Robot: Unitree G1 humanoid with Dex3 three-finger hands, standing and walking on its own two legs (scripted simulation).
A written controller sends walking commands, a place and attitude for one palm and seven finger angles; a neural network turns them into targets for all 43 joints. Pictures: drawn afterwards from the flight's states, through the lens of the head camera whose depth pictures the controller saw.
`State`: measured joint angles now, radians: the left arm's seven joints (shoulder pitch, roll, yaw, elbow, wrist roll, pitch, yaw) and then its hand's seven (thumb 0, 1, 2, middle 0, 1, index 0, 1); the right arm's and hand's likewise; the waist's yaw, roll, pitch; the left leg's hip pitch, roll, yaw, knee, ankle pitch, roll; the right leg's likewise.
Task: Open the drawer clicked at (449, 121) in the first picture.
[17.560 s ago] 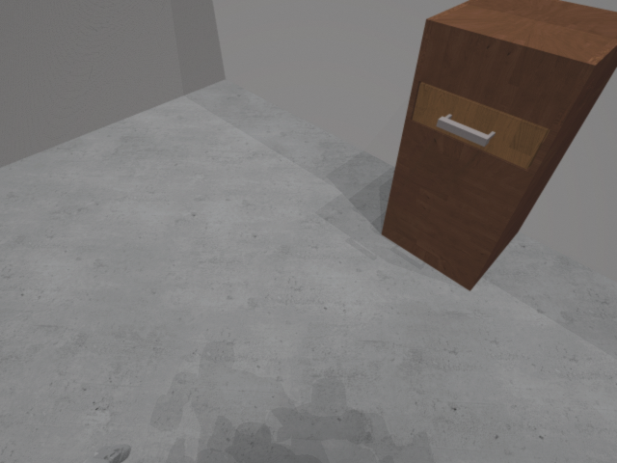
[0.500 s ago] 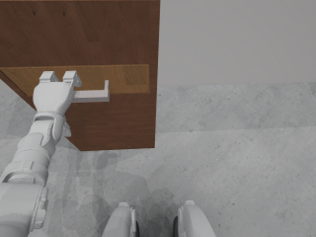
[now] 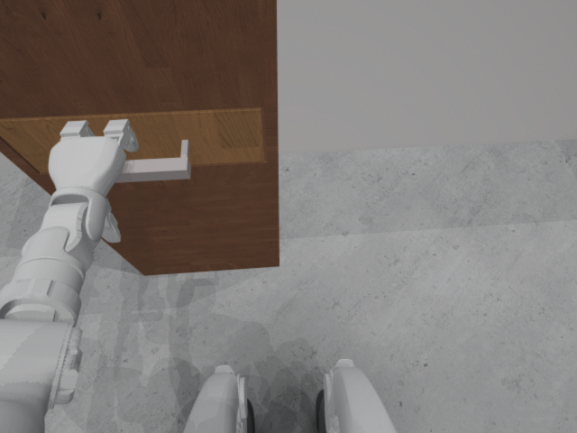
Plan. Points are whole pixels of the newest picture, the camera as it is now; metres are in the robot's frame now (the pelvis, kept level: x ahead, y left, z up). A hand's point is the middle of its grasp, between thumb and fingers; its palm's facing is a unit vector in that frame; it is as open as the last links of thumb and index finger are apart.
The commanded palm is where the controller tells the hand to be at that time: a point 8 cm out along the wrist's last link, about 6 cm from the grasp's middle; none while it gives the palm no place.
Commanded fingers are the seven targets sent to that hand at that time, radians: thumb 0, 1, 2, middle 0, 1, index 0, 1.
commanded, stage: lift the fingers back up to retry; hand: left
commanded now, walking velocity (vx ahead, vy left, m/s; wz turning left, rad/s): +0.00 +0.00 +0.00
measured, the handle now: (139, 159) +0.52 +0.23 -0.01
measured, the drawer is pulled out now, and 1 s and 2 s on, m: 0.00 0.00 0.00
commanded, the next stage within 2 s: re-aim the fingers above the handle in 0.88 s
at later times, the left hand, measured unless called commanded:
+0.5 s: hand (102, 175) +0.47 +0.26 +0.02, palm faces -0.06 -0.04 -1.00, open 13.9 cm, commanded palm +0.45 +0.25 +0.08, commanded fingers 0.00 -0.50 0.30 -0.30 -1.20 -0.30 -1.20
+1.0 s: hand (91, 170) +0.46 +0.26 +0.05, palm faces -0.09 -0.05 -0.99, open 13.8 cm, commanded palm +0.44 +0.25 +0.11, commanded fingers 0.00 -0.50 0.30 -0.30 -1.20 -0.30 -1.20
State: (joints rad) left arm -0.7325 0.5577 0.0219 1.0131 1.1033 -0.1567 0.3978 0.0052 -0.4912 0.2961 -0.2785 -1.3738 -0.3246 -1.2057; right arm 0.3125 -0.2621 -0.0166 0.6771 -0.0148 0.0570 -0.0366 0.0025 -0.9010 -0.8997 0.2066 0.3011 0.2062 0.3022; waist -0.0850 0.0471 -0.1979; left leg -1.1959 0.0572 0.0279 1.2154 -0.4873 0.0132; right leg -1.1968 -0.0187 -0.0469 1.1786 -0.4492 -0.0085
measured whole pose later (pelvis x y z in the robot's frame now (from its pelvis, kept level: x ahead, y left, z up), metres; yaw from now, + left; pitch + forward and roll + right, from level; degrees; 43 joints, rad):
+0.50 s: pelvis +0.02 +0.01 +0.04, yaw +0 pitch +23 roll -2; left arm -0.64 0.52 0.03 0.95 1.10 -0.15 0.40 0.00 -0.49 0.30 -0.30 -1.21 -0.32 -1.20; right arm 0.31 -0.25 -0.03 0.69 -0.02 0.08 -0.04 0.00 -0.90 -0.90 0.21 0.30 0.21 0.30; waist -0.09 0.04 -0.16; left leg -1.00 0.05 0.04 1.04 -0.45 0.02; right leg -1.00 -0.01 -0.04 0.99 -0.40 0.01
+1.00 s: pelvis +0.06 +0.02 +0.07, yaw -1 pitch +19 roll -1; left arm -0.49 0.45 0.01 0.85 1.09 -0.13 0.38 0.00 -0.49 0.30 -0.32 -1.20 -0.32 -1.20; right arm 0.28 -0.25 -0.06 0.67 -0.01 0.13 -0.01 0.00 -0.90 -0.90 0.21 0.30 0.21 0.30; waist -0.05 0.04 -0.15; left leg -0.76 0.04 0.06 0.86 -0.43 0.02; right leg -0.76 -0.02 -0.02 0.81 -0.38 0.01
